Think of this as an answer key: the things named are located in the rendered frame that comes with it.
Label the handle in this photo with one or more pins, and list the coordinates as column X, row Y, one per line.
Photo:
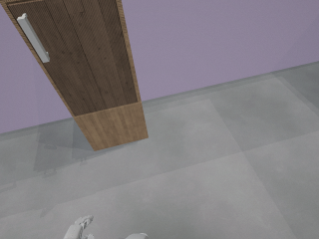
column 33, row 38

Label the left robot hand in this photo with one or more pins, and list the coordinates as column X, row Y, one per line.
column 75, row 231

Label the cupboard door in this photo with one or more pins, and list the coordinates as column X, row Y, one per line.
column 89, row 62

